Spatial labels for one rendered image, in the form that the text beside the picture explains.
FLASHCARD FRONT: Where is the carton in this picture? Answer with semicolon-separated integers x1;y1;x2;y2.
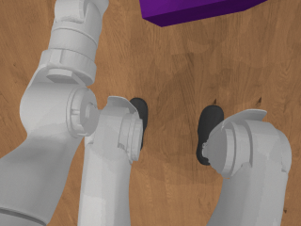
139;0;267;27

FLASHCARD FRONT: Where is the robot left upper arm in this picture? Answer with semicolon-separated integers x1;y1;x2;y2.
0;82;100;226

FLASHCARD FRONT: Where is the robot left forearm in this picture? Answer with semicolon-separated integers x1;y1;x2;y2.
20;0;109;121

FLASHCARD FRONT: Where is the robot left foot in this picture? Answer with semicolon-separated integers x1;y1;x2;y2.
130;97;149;151

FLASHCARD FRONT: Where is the robot left shin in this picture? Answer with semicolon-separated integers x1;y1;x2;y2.
84;95;140;148

